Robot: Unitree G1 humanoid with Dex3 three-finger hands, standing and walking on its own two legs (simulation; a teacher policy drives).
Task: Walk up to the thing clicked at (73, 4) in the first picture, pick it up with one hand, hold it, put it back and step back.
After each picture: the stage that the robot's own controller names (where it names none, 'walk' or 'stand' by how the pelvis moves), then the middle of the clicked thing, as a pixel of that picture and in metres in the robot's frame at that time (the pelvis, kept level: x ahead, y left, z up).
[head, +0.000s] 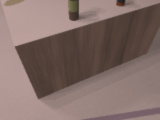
stand; (73, 1) +0.98 +0.07 +0.00
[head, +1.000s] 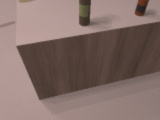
walk; (84, 5) +0.89 +0.03 +0.02
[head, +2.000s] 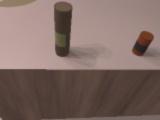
walk; (62, 32) +0.59 +0.12 +0.03
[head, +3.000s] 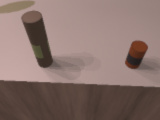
stand; (39, 42) +0.51 +0.21 +0.04
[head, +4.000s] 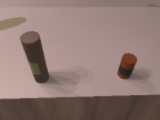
walk; (36, 60) +0.49 +0.21 -0.01
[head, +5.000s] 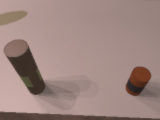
stand; (28, 71) +0.38 +0.22 +0.01
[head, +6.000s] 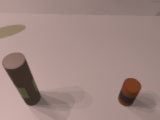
stand; (24, 82) +0.37 +0.24 -0.01
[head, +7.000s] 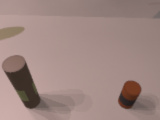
stand; (24, 85) +0.36 +0.24 -0.01
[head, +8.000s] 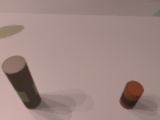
stand; (24, 85) +0.35 +0.23 -0.01
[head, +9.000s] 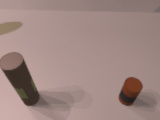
rise first; (22, 82) +0.36 +0.25 +0.00
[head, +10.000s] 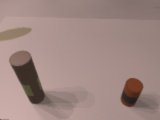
go down; (29, 80) +0.38 +0.25 +0.00
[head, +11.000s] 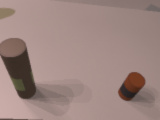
go down; (21, 73) +0.37 +0.22 +0.03
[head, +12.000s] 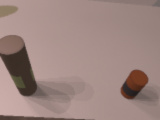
approach; (20, 70) +0.38 +0.22 +0.03
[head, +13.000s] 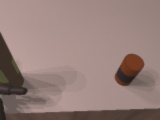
close; (1, 63) +0.38 +0.24 +0.07
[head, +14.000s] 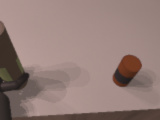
lift; (6, 61) +0.39 +0.22 +0.08
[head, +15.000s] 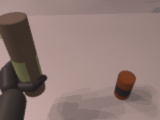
lift; (25, 59) +0.34 +0.18 +0.17
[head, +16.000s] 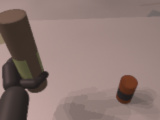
hold; (26, 57) +0.35 +0.17 +0.18
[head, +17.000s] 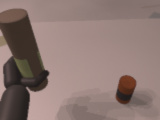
hold; (27, 55) +0.35 +0.17 +0.19
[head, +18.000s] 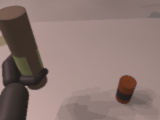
hold; (26, 53) +0.35 +0.17 +0.19
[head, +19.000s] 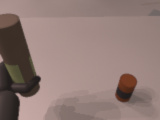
crouch; (18, 61) +0.34 +0.20 +0.17
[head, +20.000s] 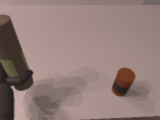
lower; (12, 57) +0.40 +0.22 +0.10
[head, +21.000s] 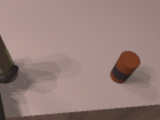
lower; out of the picture +0.41 +0.24 +0.08
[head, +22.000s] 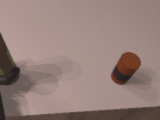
lower; out of the picture +0.41 +0.24 +0.08
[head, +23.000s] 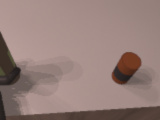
lower; out of the picture +0.40 +0.24 +0.08
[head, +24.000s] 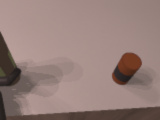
lower; out of the picture +0.40 +0.24 +0.08
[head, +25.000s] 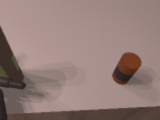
withdraw; (1, 59) +0.39 +0.23 +0.08
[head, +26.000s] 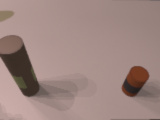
sink last; (22, 70) +0.38 +0.22 +0.05
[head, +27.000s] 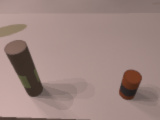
stand; (26, 71) +0.40 +0.24 +0.04
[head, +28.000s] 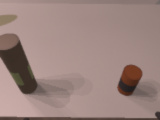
stand; (19, 68) +0.39 +0.24 +0.05
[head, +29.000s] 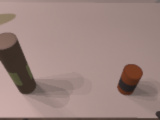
stand; (17, 67) +0.39 +0.24 +0.06
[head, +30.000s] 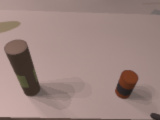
stand; (25, 71) +0.40 +0.24 +0.02
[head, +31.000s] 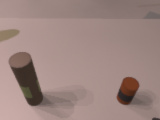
stand; (28, 82) +0.37 +0.23 -0.01
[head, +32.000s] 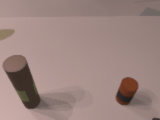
stand; (24, 85) +0.36 +0.23 -0.01
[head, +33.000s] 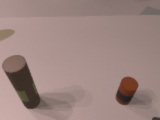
stand; (24, 85) +0.36 +0.24 -0.01
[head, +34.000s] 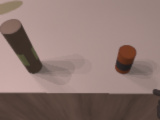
walk; (24, 50) +0.46 +0.28 +0.01
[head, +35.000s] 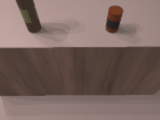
walk; (27, 8) +0.69 +0.25 +0.02
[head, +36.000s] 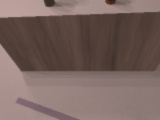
stand; out of the picture +0.98 +0.27 +0.01
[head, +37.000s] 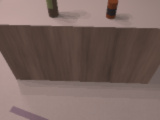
stand; out of the picture +0.99 +0.22 +0.00
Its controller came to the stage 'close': yes
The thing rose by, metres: 0.22
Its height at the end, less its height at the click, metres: +0.00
